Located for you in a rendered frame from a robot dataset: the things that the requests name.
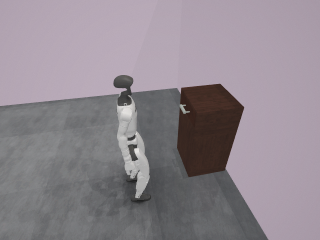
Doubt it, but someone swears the robot right upper arm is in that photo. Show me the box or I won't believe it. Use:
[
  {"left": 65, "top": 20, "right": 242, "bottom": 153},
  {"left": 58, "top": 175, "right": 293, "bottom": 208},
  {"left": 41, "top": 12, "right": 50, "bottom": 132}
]
[{"left": 117, "top": 107, "right": 133, "bottom": 141}]

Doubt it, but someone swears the drawer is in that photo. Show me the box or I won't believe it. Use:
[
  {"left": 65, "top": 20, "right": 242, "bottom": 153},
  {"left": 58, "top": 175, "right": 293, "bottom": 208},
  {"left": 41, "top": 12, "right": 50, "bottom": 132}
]
[{"left": 181, "top": 92, "right": 197, "bottom": 128}]

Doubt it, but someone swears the handle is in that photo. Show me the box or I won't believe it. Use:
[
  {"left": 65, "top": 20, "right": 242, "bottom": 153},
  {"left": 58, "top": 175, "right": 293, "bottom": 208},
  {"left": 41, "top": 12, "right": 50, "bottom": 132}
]
[{"left": 179, "top": 104, "right": 190, "bottom": 114}]

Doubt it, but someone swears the right robot shin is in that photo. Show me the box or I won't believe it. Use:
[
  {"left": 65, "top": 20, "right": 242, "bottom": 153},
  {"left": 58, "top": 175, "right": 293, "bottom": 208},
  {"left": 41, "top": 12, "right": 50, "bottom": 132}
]
[{"left": 135, "top": 175, "right": 150, "bottom": 198}]

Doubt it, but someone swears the cabinet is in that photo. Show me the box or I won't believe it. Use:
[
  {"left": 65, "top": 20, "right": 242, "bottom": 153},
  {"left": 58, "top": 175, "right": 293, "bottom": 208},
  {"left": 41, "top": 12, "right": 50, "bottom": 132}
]
[{"left": 177, "top": 84, "right": 244, "bottom": 177}]

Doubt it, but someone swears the right robot forearm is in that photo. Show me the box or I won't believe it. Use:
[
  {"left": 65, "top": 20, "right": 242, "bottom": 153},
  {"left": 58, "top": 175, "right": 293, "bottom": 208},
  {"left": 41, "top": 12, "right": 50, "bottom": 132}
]
[{"left": 118, "top": 136, "right": 132, "bottom": 163}]

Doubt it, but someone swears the robot right hand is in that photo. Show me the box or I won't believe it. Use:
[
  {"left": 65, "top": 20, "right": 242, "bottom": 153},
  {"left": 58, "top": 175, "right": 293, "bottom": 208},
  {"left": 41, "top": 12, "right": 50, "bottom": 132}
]
[{"left": 124, "top": 161, "right": 138, "bottom": 175}]

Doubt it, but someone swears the robot right thigh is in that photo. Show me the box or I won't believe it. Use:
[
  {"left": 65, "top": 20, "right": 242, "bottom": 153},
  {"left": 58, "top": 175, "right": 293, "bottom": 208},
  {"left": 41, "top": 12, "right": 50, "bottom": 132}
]
[{"left": 128, "top": 145, "right": 150, "bottom": 180}]

